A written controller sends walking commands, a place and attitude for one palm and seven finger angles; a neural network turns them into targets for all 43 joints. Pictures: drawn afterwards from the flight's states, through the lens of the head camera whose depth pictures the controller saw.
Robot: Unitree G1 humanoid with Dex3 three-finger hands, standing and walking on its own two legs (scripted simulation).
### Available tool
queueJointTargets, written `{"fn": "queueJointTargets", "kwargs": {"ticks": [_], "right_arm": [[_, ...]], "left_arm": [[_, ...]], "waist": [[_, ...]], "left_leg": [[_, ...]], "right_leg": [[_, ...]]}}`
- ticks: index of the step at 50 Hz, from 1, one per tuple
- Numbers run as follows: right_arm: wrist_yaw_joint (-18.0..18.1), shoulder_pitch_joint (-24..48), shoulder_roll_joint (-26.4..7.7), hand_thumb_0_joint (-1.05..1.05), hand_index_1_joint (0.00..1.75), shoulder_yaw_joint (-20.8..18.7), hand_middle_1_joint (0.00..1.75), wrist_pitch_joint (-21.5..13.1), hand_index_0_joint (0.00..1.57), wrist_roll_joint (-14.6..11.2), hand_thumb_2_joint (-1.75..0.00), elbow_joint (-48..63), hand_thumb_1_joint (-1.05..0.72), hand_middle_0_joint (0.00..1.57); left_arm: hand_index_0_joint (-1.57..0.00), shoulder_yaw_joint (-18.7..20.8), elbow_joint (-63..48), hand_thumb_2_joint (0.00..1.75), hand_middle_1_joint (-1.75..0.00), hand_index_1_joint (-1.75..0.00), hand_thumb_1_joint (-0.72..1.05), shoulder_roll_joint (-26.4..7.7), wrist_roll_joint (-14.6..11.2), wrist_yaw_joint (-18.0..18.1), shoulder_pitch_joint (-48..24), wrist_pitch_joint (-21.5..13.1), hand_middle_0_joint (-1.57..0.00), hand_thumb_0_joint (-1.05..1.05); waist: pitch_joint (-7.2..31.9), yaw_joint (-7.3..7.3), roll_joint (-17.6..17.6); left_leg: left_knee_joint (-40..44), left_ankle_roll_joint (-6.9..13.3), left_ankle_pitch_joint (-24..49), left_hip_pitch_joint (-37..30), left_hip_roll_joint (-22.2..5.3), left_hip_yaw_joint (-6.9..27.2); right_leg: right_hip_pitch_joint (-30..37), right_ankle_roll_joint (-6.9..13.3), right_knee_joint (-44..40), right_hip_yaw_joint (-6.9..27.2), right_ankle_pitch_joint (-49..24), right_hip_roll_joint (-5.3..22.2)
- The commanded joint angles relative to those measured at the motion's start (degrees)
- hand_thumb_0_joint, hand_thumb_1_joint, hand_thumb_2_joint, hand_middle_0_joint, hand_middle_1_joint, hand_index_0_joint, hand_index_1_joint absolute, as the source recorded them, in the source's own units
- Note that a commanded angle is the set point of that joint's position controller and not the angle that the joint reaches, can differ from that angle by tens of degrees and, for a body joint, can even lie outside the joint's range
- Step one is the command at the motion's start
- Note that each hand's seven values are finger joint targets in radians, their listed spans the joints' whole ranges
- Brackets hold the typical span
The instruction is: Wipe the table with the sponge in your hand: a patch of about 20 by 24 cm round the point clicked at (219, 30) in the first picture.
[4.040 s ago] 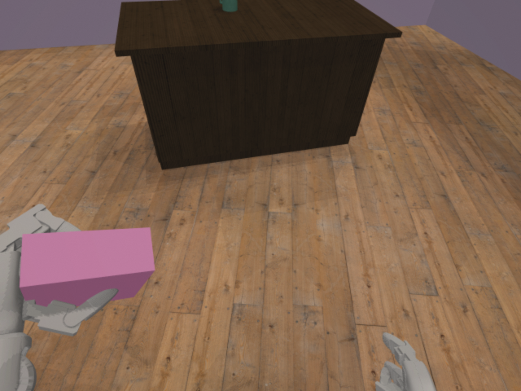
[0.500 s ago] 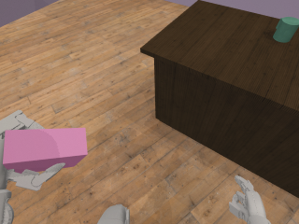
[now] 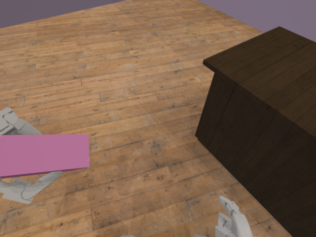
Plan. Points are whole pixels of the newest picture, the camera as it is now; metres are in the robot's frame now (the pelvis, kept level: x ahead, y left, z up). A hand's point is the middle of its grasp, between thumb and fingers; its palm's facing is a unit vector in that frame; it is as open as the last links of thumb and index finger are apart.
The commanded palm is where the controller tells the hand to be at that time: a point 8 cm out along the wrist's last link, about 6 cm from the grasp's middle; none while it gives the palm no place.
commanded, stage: walk to a spot facing it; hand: left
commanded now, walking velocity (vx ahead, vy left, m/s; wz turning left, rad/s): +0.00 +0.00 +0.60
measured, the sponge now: (54, 156) +0.21 +0.20 +0.18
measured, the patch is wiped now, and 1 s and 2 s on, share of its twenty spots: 0.00 0.00 0.00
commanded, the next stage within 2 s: none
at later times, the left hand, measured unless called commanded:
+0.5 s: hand out of the picture +0.05 +0.24 +0.19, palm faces +0.63 -0.65 -0.41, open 9.2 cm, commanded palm -0.02 +0.26 +0.18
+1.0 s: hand out of the picture +0.00 +0.23 +0.16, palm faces +0.75 -0.51 -0.42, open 9.2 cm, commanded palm -0.08 +0.24 +0.18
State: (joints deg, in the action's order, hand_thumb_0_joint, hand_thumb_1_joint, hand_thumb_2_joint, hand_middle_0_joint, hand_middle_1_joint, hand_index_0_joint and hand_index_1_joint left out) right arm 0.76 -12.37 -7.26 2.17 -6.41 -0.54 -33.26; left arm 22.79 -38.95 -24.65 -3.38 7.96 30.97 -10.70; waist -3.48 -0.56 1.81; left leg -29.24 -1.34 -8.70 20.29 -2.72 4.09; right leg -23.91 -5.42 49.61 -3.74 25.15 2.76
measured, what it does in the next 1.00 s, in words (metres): steps to the right, turning left: right foot, then left foot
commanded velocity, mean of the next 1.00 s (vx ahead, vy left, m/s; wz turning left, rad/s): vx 0.23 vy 0.00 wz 0.46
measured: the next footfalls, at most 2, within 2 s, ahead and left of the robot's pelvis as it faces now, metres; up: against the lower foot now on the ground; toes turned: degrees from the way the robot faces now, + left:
right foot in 0.10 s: +0.03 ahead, -0.14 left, +0.00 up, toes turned -2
left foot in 0.52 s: -0.13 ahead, +0.07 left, +0.00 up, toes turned +26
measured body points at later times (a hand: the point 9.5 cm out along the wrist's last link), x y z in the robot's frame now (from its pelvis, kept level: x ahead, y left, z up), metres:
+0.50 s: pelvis -0.09 -0.06 +0.00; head -0.06 -0.04 +0.45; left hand +0.01 +0.27 +0.21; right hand +0.15 -0.27 -0.08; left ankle -0.16 +0.05 -0.72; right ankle -0.01 -0.13 -0.74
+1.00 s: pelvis -0.07 -0.08 -0.01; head -0.05 -0.10 +0.44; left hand -0.04 +0.25 +0.19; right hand +0.18 -0.18 -0.12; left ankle -0.16 +0.02 -0.67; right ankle +0.00 -0.15 -0.74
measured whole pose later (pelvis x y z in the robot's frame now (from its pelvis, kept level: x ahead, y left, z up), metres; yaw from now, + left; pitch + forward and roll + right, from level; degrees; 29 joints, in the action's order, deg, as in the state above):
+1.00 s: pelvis -0.07 -0.08 -0.01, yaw +31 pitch -2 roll +0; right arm 2.6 -9.8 -11.2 1.1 -4.1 0.3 -39.3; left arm 16.9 -24.0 -19.3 -0.7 7.5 21.1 -9.3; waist -3.3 -1.0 3.3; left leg -63.1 0.1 -25.4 24.7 -0.9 1.9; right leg -16.1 2.4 35.6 -11.3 16.6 3.9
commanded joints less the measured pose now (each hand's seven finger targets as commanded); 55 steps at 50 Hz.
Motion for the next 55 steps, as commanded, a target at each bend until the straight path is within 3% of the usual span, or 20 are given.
{"fn": "queueJointTargets", "kwargs": {"ticks": [1,3,4,5,6,12,20,24,25,26,27,29,33,43,44,45,46,47,51,55], "right_arm": [[1.85,3.46,-11.19,0.0,0.3,-5.07,0.3,-2.45,0.2,-0.55,-0.9,6.61,-0.9,0.2],[2.07,4.35,-10.3,0.0,0.3,-4.58,0.3,-1.96,0.2,-0.77,-0.9,7.14,-0.9,0.2],[1.96,4.55,-8.62,0.0,0.3,-4.05,0.3,-1.67,0.2,-1.04,-0.9,7.24,-0.9,0.2],[2.22,6.01,-7.85,0.0,0.3,-4.06,0.3,-1.3,0.2,-0.76,-0.9,7.61,-0.9,0.2],[2.84,7.22,-10.04,0.0,0.3,-4.29,0.3,-2.12,0.2,-0.01,-0.9,6.44,-0.9,0.2],[4.51,9.88,-9.25,0.0,0.3,-3.96,0.3,-0.29,0.2,0.49,-0.9,6.44,-0.9,0.2],[4.51,6.05,-9.9,0.0,0.3,-5.19,0.3,0.32,0.2,1.42,-0.9,9.64,-0.9,0.2],[4.02,3.28,-10.17,0.0,0.3,-5.3,0.3,0.88,0.2,1.18,-0.9,9.94,-0.9,0.2],[4.28,2.17,-11.19,0.0,0.3,-5.61,0.3,0.58,0.2,1.14,-0.9,10.08,-0.9,0.2],[4.16,2.73,-12.86,0.0,0.3,-5.61,0.3,-0.2,0.2,1.41,-0.9,10.32,-0.9,0.2],[3.3,2.76,-12.44,0.0,0.3,-5.24,0.3,-1.17,0.2,1.53,-0.9,9.38,-0.9,0.2],[2.45,5.46,-11.75,0.0,0.3,-5.4,0.3,-2.06,0.2,0.46,-0.9,7.36,-0.9,0.2],[1.93,4.27,-11.3,0.0,0.3,-5.51,0.3,-3.44,0.2,-0.29,-0.9,5.91,-0.9,0.2],[2.96,5.24,-10.38,0.0,0.3,-3.99,0.3,-2.16,0.2,0.83,-0.9,3.79,-0.9,0.2],[2.99,5.61,-9.72,0.0,0.3,-3.71,0.3,-1.66,0.2,0.68,-0.9,3.85,-0.9,0.2],[2.77,4.98,-8.63,0.0,0.3,-3.63,0.3,-1.06,0.2,0.32,-0.9,3.77,-0.9,0.2],[2.84,7.67,-7.96,0.0,0.3,-3.73,0.3,-0.82,0.2,0.05,-0.9,5.23,-0.9,0.2],[3.17,9.93,-10.25,0.0,0.3,-4.06,0.3,-1.12,0.2,0.63,-0.9,5.54,-0.9,0.2],[2.28,9.82,-10.19,0.0,0.3,-4.49,0.3,0.72,0.2,0.42,-0.9,5.22,-0.9,0.2],[2.49,8.07,-9.6,0.0,0.3,-4.72,0.3,1.1,0.2,0.66,-0.9,6.47,-0.9,0.2]], "left_arm": [[-1.2,4.0,-0.52,1.3,-1.6,-1.6,0.1,-3.52,-0.8,0.66,-4.69,-0.99,-1.2,0.0],[-1.2,3.21,0.95,1.3,-1.6,-1.6,0.1,-3.23,-0.1,0.51,-7.53,-0.33,-1.2,0.0],[-1.2,2.26,0.96,1.3,-1.6,-1.6,0.1,-3.95,0.48,0.59,-9.56,0.04,-1.2,0.0],[-1.2,4.63,1.93,1.3,-1.6,-1.6,0.1,-8.93,0.95,1.24,-10.44,1.1,-1.2,0.0],[-1.2,4.15,2.08,1.3,-1.6,-1.6,0.1,-9.08,-0.25,1.63,-14.34,1.32,-1.2,0.0],[-1.2,3.92,-2.29,1.3,-1.6,-1.6,0.1,-8.3,0.86,1.38,-11.4,-1.19,-1.2,0.0],[-1.2,7.21,-3.68,1.3,-1.6,-1.6,0.1,-7.26,0.0,3.47,-2.5,-1.38,-1.2,0.0],[-1.2,4.38,-5.33,1.3,-1.6,-1.6,0.1,-4.48,-0.74,3.62,-4.16,-1.03,-1.2,0.0],[-1.2,3.82,-7.65,1.3,-1.6,-1.6,0.1,-4.63,-0.94,3.51,-5.81,-1.67,-1.2,0.0],[-1.2,2.73,-9.73,1.3,-1.6,-1.6,0.1,-3.91,-0.79,3.23,-6.47,-2.96,-1.2,0.0],[-1.2,2.48,-10.71,1.3,-1.6,-1.6,0.1,-5.01,1.08,2.96,-6.34,-4.5,-1.2,0.0],[-1.2,4.76,-8.32,1.3,-1.6,-1.6,0.1,-8.19,3.35,1.4,-10.18,-5.37,-1.2,0.0],[-1.2,1.97,-10.88,1.3,-1.6,-1.6,0.1,-5.58,2.75,1.29,-13.6,-4.96,-1.2,0.0],[-1.2,0.1,5.31,1.3,-1.6,-1.6,0.1,-2.7,2.15,0.76,-12.83,-2.69,-1.2,0.0],[-1.2,-0.14,4.73,1.3,-1.6,-1.6,0.1,-3.27,2.34,0.84,-13.17,-2.32,-1.2,0.0],[-1.2,0.88,4.57,1.3,-1.6,-1.6,0.1,-4.83,2.75,1.01,-13.37,-1.8,-1.2,0.0],[-1.2,2.88,3.16,1.3,-1.6,-1.6,0.1,-8.71,2.7,1.11,-14.48,-1.42,-1.2,0.0],[-1.2,4.13,0.95,1.3,-1.6,-1.6,0.1,-9.62,1.64,1.24,-16.14,-1.98,-1.2,0.0],[-1.2,6.75,-3.73,1.3,-1.6,-1.6,0.1,-10.14,1.49,0.66,-8.43,-4.46,-1.2,0.0],[-1.2,7.97,-5.67,1.3,-1.6,-1.6,0.1,-9.35,1.25,1.74,-6.45,-4.9,-1.2,0.0]], "waist": [[8.03,0.71,10.59],[7.75,-0.56,6.91],[7.49,-0.44,-3.01],[5.44,-0.85,-20.17],[4.62,-0.49,-17.53],[4.15,0.18,-7.7],[12.44,-2.39,-12.79],[14.32,0.75,-10.64],[14.66,2.13,-2.44],[11.35,2.71,14.99],[9.75,1.73,20.52],[5.67,0.79,12.23],[1.62,0.41,13.33],[4.68,-0.93,7.5],[6.37,-0.94,2.77],[8.76,-0.7,-8.36],[8.32,-1.6,-23.06],[5.23,-1.57,-17.6],[1.67,-0.39,-6.03],[6.01,0.08,-7.55]], "left_leg": [[9.89,8.54,-2.49,0.39,-9.8,10.0],[5.41,6.17,-9.3,4.56,-6.02,7.3],[-4.36,3.2,-16.33,8.3,-1.77,3.49],[-25.08,-0.92,-23.36,16.76,5.17,-3.74],[-38.8,-1.67,-22.38,15.38,4.09,-0.89],[-39.76,-3.43,-12.71,11.64,0.93,-5.76],[-12.2,-0.81,-19.78,5.47,-0.21,-11.06],[3.54,1.41,-14.84,-5.44,1.87,-13.01],[8.1,3.97,-12.71,-13.35,-0.6,-8.66],[13.02,10.46,-2.63,-20.07,-12.93,10.78],[12.3,16.88,16.12,-25.82,-23.29,26.62],[12.34,17.18,4.51,-17.7,-22.39,23.78],[14.7,11.81,-5.6,-7.84,-11.06,5.68],[7.49,9.32,-17.48,-2.05,-8.45,3.38],[-0.36,8.11,-17.38,1.68,-6.46,2.7],[-14.78,6.09,-18.75,9.49,-2.27,-1.95],[-34.92,2.73,-25.68,21.47,4.38,-6.06],[-44.54,1.2,-22.62,24.36,2.86,-1.58],[-46.53,-0.71,-10.97,20.0,-2.48,-2.44],[-27.56,-0.5,-9.01,12.24,-3.08,-8.19]], "right_leg": [[10.39,-0.35,-10.53,-2.48,2.55,-3.5],[18.16,0.83,-25.31,-2.46,-4.92,-2.12],[20.23,3.81,-34.27,5.14,-6.87,6.58],[18.05,9.98,-38.78,24.29,-7.17,22.09],[10.38,11.0,-38.9,22.53,-13.26,25.98],[11.62,9.68,-33.99,-0.66,-22.08,15.86],[23.86,12.85,-29.1,2.79,-29.28,20.59],[18.02,9.02,-20.87,0.19,-11.86,18.53],[10.05,6.35,-10.07,-3.0,-9.38,15.17],[-6.53,2.28,6.43,-7.65,1.37,6.04],[-19.69,1.9,17.61,-4.34,12.48,2.42],[-22.88,2.64,23.11,3.66,5.22,6.88],[-13.39,1.08,16.36,-1.87,-4.78,4.38],[13.16,1.54,-19.62,-7.88,-2.27,-2.34],[19.87,2.57,-25.52,-4.77,-2.86,-0.41],[27.55,6.22,-31.21,6.01,0.87,8.33],[30.69,12.51,-36.59,28.87,4.42,22.95],[25.76,14.26,-39.12,31.23,2.3,27.13],[13.65,13.29,-38.57,14.76,-0.26,21.02],[16.63,12.4,-35.77,1.4,-11.91,17.76]]}}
